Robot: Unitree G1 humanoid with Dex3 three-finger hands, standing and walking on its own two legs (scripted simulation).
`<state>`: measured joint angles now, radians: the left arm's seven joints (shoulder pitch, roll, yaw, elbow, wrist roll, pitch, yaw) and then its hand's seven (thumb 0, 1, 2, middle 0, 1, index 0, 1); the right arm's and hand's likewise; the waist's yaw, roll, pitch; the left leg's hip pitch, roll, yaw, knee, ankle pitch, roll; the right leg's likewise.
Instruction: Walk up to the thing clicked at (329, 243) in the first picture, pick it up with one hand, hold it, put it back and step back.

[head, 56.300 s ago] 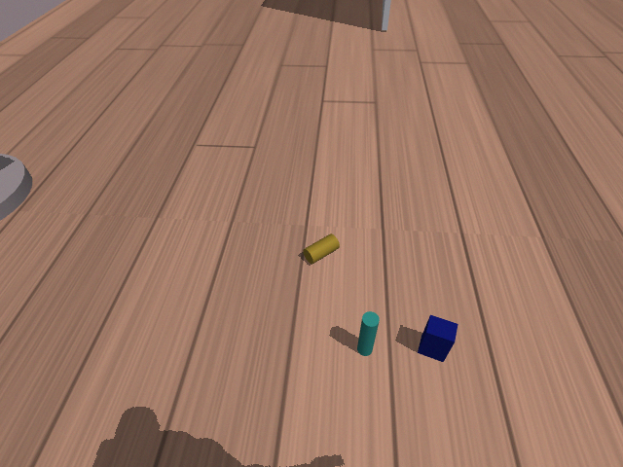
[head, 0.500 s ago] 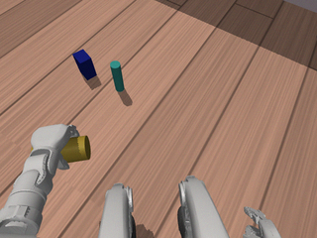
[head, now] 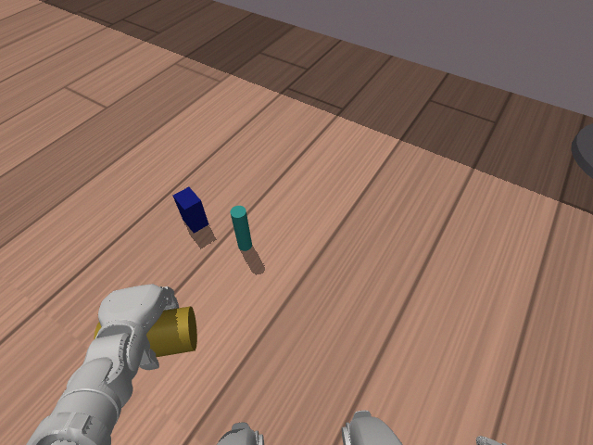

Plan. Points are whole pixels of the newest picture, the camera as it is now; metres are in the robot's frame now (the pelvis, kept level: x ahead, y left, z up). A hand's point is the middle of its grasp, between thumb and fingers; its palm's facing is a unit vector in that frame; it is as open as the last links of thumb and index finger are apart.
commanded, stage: lift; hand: left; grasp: from above
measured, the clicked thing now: (148, 335) +0.33 +0.23 -0.11
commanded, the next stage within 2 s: hold in 0.26 s
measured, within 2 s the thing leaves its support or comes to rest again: neither
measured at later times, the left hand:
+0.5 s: hand (136, 305) +0.34 +0.22 -0.02, palm faces -0.46 -0.07 -0.89, open 9.8 cm
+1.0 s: hand (132, 298) +0.34 +0.22 +0.01, palm faces -0.46 -0.06 -0.89, open 9.7 cm
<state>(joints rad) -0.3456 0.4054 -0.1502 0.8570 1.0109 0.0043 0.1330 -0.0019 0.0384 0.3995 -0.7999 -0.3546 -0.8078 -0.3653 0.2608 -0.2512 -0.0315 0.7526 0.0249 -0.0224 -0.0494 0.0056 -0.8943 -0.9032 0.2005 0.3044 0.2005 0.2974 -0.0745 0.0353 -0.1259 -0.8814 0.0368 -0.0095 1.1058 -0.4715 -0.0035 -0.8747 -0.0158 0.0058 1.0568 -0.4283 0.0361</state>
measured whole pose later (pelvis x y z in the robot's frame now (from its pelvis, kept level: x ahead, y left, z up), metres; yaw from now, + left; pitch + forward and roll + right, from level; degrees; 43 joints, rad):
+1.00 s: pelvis +0.03 +0.00 +0.07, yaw -1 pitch +4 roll +0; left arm -0.30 0.37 -0.20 0.79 1.01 0.02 0.04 0.00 0.03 0.44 -0.79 -0.35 -0.80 -0.37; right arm 0.25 -0.27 -0.05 0.71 0.04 0.04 -0.03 0.01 -0.89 -0.90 0.20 0.30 0.20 0.30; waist -0.03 0.04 -0.05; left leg -0.37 0.02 0.03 0.62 -0.31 0.00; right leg -0.39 -0.03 0.03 0.61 -0.28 0.04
